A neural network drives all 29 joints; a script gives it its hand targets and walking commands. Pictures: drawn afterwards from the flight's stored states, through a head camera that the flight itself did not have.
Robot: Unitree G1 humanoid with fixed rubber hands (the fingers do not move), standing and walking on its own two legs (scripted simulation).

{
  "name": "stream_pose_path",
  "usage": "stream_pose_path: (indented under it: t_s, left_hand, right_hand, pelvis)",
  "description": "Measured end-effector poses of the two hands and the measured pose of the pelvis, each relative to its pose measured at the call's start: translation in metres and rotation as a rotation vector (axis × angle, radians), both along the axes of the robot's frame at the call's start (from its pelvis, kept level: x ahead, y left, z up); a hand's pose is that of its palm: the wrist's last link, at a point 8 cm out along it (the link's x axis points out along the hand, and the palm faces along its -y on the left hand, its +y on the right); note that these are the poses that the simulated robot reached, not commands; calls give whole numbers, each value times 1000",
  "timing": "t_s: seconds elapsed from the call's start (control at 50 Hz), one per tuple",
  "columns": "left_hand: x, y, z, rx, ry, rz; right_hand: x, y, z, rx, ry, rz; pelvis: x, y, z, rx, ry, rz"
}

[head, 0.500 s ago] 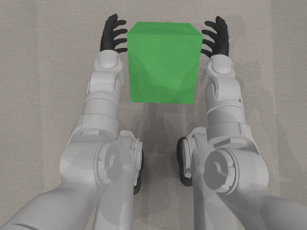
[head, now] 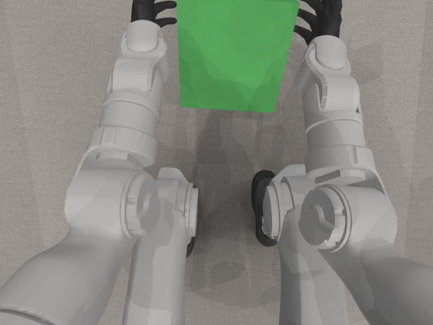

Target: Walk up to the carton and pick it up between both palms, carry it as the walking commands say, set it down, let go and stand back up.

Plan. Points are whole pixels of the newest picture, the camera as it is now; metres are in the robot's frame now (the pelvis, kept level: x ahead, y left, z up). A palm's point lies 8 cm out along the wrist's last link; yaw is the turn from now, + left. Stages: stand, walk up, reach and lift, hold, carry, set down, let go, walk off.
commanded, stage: set down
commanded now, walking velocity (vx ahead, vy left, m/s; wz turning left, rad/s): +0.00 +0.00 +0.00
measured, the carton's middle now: (230, 38) +0.55 -0.02 -0.26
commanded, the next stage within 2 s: none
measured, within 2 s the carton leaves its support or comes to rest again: neither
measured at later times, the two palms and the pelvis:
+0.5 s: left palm (149, 13) +0.56 +0.11 -0.17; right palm (319, 24) +0.54 -0.14 -0.17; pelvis +0.00 +0.00 -0.03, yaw +0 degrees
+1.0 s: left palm (149, 7) +0.57 +0.11 -0.18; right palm (319, 17) +0.55 -0.15 -0.17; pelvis +0.01 +0.00 -0.04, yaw -1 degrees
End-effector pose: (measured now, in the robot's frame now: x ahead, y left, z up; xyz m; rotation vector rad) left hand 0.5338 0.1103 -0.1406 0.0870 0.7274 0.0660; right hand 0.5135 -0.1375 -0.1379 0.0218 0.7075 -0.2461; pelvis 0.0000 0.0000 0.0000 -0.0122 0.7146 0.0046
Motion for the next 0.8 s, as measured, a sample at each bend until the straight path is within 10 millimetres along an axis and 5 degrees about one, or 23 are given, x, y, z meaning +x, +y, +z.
stream_pose_path:
  t_s: [0.14, 0.8]
  left_hand:
    - [9, 1, -24, -9, 6, -9]
    - [31, 4, -36, -82, -35, -45]
  right_hand:
    - [9, -2, -22, 10, 14, 10]
    - [33, -9, -32, 35, -9, 71]
  pelvis:
    - [1, 1, -14, -6, -11, 4]
    - [2, 5, -35, -19, -17, 8]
